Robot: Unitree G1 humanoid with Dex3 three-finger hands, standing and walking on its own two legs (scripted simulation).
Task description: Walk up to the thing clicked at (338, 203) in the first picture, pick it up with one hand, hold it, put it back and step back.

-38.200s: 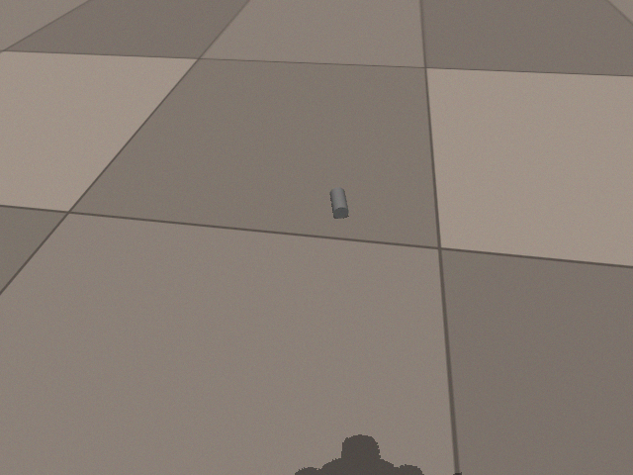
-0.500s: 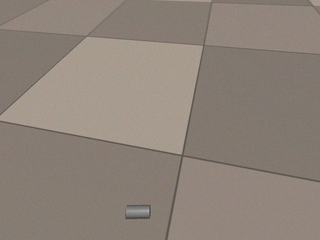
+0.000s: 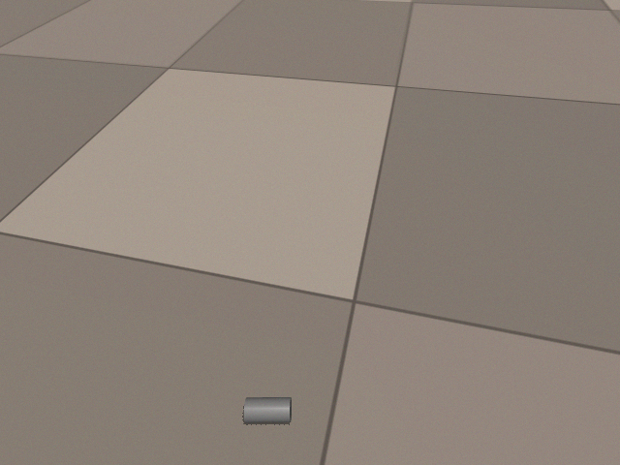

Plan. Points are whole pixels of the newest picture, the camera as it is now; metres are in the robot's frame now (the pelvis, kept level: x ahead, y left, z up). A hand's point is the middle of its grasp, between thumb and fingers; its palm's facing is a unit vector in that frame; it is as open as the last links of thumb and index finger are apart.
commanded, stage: stand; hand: left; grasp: from above
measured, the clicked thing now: (268, 409) +0.42 +0.19 -0.75
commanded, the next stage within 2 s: step back in 0.28 s
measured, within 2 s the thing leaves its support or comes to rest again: neither
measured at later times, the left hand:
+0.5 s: hand out of the picture +0.07 +0.28 -0.17, palm faces +0.00 -0.93 -0.38, open 7.4 cm
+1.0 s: hand out of the picture -0.04 +0.27 -0.17, palm faces -0.09 -0.91 -0.39, open 7.4 cm
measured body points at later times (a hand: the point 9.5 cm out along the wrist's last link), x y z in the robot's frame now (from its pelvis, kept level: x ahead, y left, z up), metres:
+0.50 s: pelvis -0.04 +0.01 -0.02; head +0.02 +0.02 +0.43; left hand +0.07 +0.33 -0.15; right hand +0.06 -0.31 -0.14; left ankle -0.01 +0.12 -0.73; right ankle -0.03 -0.13 -0.75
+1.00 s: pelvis -0.15 +0.02 -0.03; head -0.09 +0.00 +0.41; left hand -0.04 +0.32 -0.15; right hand -0.06 -0.30 -0.16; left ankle -0.05 +0.13 -0.74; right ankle -0.17 -0.10 -0.75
